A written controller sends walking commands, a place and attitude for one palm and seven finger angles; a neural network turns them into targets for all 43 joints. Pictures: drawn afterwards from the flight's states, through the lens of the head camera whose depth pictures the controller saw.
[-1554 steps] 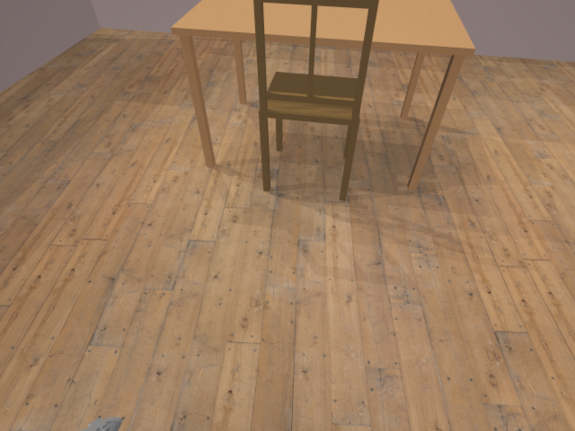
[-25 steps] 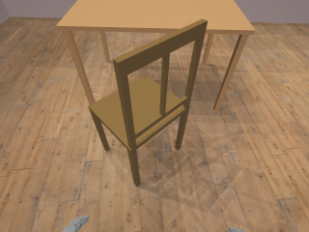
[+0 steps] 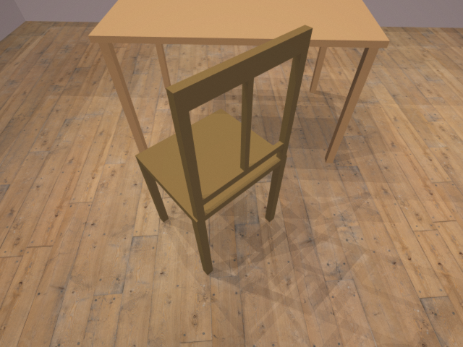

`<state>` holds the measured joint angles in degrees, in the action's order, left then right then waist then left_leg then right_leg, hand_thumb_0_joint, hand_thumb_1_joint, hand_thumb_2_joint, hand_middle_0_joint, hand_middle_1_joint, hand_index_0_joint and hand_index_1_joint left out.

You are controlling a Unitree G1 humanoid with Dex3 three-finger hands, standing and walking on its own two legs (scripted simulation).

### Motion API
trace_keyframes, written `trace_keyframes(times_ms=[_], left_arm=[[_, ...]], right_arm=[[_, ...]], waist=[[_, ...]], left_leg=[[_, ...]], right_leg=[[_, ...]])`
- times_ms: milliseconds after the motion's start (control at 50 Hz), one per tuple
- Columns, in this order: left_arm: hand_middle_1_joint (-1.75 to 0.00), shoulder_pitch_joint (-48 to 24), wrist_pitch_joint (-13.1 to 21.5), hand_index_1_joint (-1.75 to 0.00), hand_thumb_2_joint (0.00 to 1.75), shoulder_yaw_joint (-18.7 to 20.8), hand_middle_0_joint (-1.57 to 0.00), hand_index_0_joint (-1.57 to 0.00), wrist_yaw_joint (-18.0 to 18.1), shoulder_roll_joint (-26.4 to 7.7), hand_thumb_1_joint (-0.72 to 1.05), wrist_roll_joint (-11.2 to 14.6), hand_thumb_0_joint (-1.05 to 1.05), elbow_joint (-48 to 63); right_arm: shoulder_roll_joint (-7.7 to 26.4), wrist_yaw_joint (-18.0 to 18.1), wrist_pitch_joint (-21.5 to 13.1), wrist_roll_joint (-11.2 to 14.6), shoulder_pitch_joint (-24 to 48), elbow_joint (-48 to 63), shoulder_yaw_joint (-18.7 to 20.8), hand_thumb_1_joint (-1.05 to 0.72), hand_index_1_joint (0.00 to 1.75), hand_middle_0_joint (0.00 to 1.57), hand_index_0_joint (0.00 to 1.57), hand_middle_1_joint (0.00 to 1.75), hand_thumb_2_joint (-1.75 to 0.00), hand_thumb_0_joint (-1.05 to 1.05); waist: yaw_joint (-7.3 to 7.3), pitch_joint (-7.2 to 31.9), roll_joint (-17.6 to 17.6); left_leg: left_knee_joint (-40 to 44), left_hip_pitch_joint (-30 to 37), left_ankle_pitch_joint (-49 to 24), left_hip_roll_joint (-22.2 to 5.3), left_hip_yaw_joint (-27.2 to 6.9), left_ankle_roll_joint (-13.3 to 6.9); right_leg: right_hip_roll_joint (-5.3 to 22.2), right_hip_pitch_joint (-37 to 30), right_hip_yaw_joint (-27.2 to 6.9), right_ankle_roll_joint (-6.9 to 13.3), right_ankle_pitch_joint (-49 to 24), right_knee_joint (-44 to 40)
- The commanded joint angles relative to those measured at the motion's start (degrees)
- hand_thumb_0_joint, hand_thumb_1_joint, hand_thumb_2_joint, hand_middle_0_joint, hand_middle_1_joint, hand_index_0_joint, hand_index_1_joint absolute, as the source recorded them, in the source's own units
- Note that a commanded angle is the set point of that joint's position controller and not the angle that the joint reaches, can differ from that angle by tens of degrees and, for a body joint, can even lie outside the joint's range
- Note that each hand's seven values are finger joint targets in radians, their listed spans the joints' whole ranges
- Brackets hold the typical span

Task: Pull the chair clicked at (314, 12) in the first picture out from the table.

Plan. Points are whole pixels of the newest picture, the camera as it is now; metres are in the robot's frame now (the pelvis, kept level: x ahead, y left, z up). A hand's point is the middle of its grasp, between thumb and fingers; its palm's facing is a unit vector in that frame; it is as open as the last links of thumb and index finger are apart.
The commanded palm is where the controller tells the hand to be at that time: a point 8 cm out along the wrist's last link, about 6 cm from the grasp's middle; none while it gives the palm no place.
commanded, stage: let the arm hang, fingers relaxed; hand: left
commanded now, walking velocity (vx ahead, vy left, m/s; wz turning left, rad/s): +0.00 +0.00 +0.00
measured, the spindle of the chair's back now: (246, 129) +0.67 +0.00 -0.05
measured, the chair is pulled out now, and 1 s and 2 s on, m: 0.46 0.46 0.46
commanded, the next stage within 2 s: look to check the result in 0.36 s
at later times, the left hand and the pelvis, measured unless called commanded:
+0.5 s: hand out of the picture +0.02 +0.18 -0.17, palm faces +0.00 -0.98 -0.21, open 7.3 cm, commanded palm none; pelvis +0.00 +0.00 +0.00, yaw -1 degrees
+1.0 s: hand out of the picture +0.02 +0.17 -0.17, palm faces +0.00 -0.98 -0.21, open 7.3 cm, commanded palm none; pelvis +0.01 +0.00 +0.00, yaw -1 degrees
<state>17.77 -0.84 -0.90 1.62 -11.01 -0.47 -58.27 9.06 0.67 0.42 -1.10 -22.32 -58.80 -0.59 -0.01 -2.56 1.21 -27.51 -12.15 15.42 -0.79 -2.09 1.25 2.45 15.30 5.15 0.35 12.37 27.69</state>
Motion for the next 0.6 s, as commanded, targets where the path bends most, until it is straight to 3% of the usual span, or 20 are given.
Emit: trace_keyframes(times_ms=[0,80,160,320,400,480,580], left_arm=[[-0.3,2.91,1.31,-0.3,0.9,1.29,-0.2,-0.2,0.32,-5.47,0.9,0.15,0.0,2.22],[-0.3,2.66,1.52,-0.3,0.9,1.39,-0.2,-0.2,0.44,-4.67,0.9,0.12,0.0,2.07],[-0.3,2.37,1.32,-0.3,0.9,1.44,-0.2,-0.2,0.54,-4.04,0.9,0.14,0.0,1.89],[-0.3,1.77,1.32,-0.3,0.9,1.66,-0.2,-0.2,0.5,-4.11,0.9,0.0,0.0,2.13],[-0.3,1.52,1.27,-0.3,0.9,1.64,-0.2,-0.2,0.49,-3.86,0.9,-0.01,0.0,2.15],[-0.3,2.05,1.36,-0.3,0.9,1.61,-0.2,-0.2,0.47,-3.83,0.9,0.02,0.0,1.84],[-0.3,2.2,1.41,-0.3,0.9,1.58,-0.2,-0.2,0.48,-3.69,0.9,0.07,0.0,1.55]], right_arm=[[4.67,0.44,-1.61,0.26,-4.24,1.24,1.14,-0.9,0.3,0.2,0.2,0.3,-0.9,0.0],[4.06,0.63,-1.75,0.3,-4.21,0.82,1.06,-0.9,0.3,0.2,0.2,0.3,-0.9,0.0],[3.65,0.82,-1.52,0.19,-3.45,0.58,1.13,-0.9,0.3,0.2,0.2,0.3,-0.9,0.0],[3.6,0.72,-1.25,0.15,-3.13,0.78,1.34,-0.9,0.3,0.2,0.2,0.3,-0.9,0.0],[3.89,0.78,-1.38,0.17,-3.13,0.8,1.31,-0.9,0.3,0.2,0.2,0.3,-0.9,0.0],[3.89,0.84,-1.48,0.21,-3.07,0.64,1.28,-0.9,0.3,0.2,0.2,0.3,-0.9,0.0],[3.72,0.93,-1.57,0.24,-3.17,0.31,1.15,-0.9,0.3,0.2,0.2,0.3,-0.9,0.0]], waist=[[-0.26,-1.11,-1.02],[-0.06,-0.39,-1.5],[-0.03,-2.14,1.2],[0.21,-2.47,-1.94],[0.36,-2.48,0.02],[0.31,-1.29,-1.52],[0.36,-1.25,-0.23]], left_leg=[[5.72,-4.53,-7.27,-3.09,-3.09,-3.79],[5.64,-3.2,-10.23,-3.23,-2.59,-3.49],[6.34,-3.44,-8.88,-3.53,-2.63,-3.52],[6.63,-3.13,-5.96,-3.37,-2.4,-3.57],[7.39,-2.86,-5.71,-3.71,-2.81,-3.67],[7.05,-2.27,-6.24,-3.64,-2.56,-3.66],[7.06,-1.89,-7.07,-3.73,-2.58,-3.62]], right_leg=[[3.97,-4.56,-6.24,3.12,-0.83,-5.97],[4.21,-5.74,-6.13,3.04,-4.87,-5.29],[3.77,-4.91,-6.27,2.99,-3.64,-5.78],[3.75,-4.3,-6.45,2.84,-0.5,-6.99],[3.45,-3.97,-6.24,2.8,-0.42,-6.8],[3.67,-4.86,-6.46,2.77,-1.19,-6.77],[3.69,-4.88,-6.27,2.81,-2.01,-6.58]])
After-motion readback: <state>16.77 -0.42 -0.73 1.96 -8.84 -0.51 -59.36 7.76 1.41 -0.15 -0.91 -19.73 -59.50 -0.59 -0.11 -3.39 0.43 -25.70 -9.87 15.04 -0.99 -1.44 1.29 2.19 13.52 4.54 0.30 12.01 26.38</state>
